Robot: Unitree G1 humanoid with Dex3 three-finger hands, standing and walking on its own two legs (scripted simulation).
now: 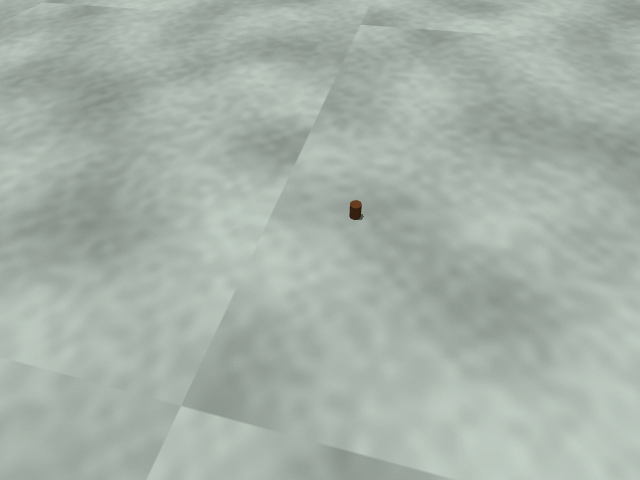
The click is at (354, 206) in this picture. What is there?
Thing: low tin
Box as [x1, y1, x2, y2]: [350, 200, 361, 219]
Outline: 354,200 350,203 350,217 353,219 357,219 360,217 361,203 357,200
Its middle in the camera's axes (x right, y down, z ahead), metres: +0.15 -0.12 +1.73
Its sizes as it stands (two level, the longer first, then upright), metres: 0.052 0.052 0.073
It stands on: the floor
